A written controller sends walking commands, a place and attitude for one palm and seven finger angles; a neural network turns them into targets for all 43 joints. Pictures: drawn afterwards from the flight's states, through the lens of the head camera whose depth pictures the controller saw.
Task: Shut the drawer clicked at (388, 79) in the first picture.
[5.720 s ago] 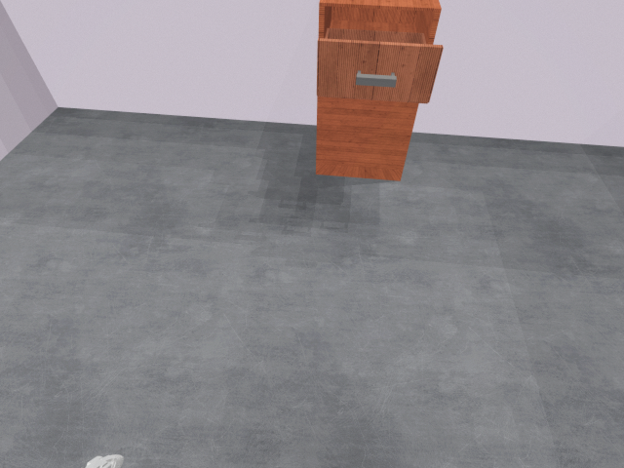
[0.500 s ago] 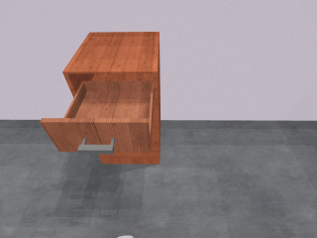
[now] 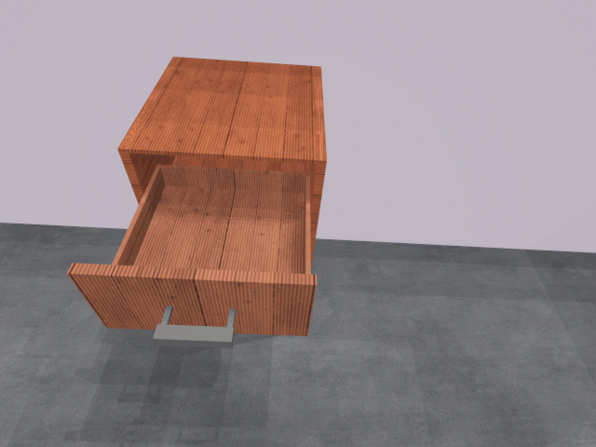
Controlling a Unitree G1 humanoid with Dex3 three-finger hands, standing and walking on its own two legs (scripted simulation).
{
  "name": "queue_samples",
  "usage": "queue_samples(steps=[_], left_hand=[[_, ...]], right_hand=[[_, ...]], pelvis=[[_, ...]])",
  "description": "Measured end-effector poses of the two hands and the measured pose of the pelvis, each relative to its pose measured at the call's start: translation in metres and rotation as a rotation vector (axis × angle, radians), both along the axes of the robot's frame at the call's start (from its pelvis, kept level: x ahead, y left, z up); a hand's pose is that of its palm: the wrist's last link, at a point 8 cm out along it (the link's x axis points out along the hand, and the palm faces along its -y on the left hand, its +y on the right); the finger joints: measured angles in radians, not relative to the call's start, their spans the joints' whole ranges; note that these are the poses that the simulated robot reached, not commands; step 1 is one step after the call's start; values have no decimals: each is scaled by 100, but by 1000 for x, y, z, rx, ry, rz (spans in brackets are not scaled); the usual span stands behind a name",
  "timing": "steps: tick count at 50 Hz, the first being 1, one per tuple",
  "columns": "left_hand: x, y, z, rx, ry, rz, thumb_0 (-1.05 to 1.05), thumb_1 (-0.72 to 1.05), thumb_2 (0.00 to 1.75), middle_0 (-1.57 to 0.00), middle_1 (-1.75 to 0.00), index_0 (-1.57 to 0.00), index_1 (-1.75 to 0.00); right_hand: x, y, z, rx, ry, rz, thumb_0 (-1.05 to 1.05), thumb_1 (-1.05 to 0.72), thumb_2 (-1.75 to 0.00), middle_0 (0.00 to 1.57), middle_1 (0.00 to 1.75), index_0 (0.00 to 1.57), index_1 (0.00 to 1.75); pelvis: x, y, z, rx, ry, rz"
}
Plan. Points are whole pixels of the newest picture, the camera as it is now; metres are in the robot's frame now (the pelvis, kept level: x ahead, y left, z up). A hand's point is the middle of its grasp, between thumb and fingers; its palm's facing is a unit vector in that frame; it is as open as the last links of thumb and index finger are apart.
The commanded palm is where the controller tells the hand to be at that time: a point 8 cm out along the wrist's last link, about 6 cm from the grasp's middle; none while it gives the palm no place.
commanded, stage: come to a stop and stand still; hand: left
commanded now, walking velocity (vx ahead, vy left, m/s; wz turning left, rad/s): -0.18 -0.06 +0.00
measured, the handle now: (197, 324) +0.32 +0.19 -0.09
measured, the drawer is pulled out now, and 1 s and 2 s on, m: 0.30 0.30 0.30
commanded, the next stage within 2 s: look again from close up in 1.40 s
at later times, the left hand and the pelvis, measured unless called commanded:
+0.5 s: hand out of the picture +0.07 +0.16 -0.18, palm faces +0.05 -0.97 -0.23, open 7.3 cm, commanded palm none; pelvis +0.02 -0.02 -0.01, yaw +1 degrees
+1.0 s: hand out of the picture +0.09 +0.18 -0.17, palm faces +0.04 -0.97 -0.22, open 7.3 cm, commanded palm none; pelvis +0.06 +0.00 +0.00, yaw +1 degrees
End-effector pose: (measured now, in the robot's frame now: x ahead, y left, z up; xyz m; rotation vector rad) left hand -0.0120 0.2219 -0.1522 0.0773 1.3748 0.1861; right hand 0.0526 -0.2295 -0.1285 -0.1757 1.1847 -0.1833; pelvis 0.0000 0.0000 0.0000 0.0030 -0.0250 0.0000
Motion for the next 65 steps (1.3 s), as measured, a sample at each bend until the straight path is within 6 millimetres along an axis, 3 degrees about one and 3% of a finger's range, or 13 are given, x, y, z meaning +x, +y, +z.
queue_samples(steps=[4,8,16,24,28,35,45,53,65], left_hand=[[47,3,6,43,-83,-23,0,92,90,-20,-30,-20,-29],[71,-1,6,72,-113,-49,0,93,90,-20,-30,-20,-29],[83,-11,13,84,-77,-71,0,93,90,-20,-30,-20,-29],[79,-11,8,75,-77,-43,0,92,90,-20,-30,-21,-29],[72,-7,9,83,-80,-81,0,92,90,-21,-30,-21,-29],[62,4,5,93,-65,-79,0,91,90,-20,-30,-21,-29],[85,9,9,64,-85,-73,0,91,90,-20,-30,-20,-29],[94,10,9,61,-59,-68,0,91,90,-20,-30,-20,-29],[97,7,9,58,-13,-60,0,91,90,-20,-30,-20,-29]], right_hand=[[-14,2,-10,27,89,-12,-1,-95,-90,21,30,20,30],[-26,4,-26,74,166,-42,0,-94,-90,20,30,20,30],[-42,7,-32,130,241,-85,0,-92,-90,20,30,20,30],[-49,-1,-27,96,259,-72,0,-91,-90,20,30,20,30],[-37,-9,-28,82,216,-36,0,-91,-90,20,30,20,30],[7,-20,-24,34,99,-13,0,-91,-90,20,30,20,30],[40,1,-16,38,81,40,0,-91,-90,20,30,20,30],[47,5,-17,37,119,36,0,-93,-90,20,30,20,30],[38,8,-20,51,195,20,0,-92,-90,20,30,20,30]], pelvis=[[12,-3,-1,11,-3,11],[23,-12,-8,32,-9,3],[29,-21,-5,16,5,6],[23,-20,-6,12,6,9],[22,-19,-8,12,16,22],[31,-11,-13,-6,31,22],[52,2,-5,-8,38,23],[64,5,-3,-5,30,24],[78,4,-2,-3,26,25]])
